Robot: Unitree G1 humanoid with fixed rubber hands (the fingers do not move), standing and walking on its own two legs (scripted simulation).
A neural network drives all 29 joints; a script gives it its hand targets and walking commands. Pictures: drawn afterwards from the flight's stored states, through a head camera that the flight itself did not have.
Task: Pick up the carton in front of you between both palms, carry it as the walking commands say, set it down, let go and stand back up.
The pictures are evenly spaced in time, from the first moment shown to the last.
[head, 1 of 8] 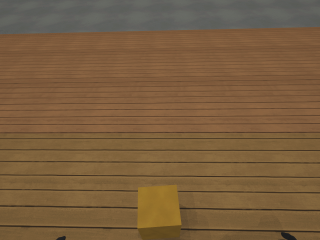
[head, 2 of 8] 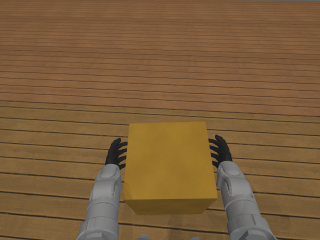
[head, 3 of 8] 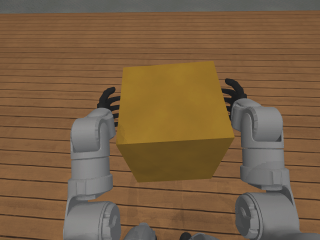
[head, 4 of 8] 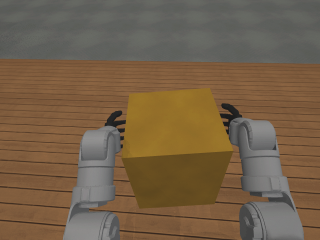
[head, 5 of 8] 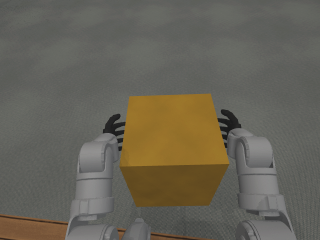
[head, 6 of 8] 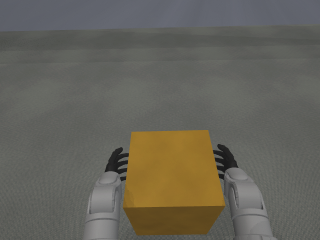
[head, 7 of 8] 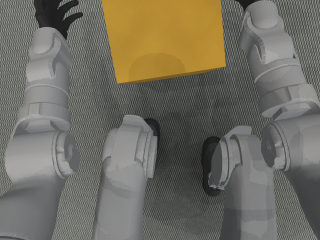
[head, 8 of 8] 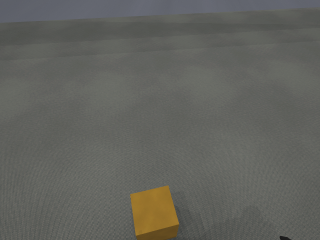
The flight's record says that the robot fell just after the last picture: no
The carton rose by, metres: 0.68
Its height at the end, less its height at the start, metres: -0.38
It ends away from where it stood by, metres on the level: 5.21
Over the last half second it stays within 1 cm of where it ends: yes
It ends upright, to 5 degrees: yes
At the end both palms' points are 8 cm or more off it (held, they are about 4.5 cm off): yes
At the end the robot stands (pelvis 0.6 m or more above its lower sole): yes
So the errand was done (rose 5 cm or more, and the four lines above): yes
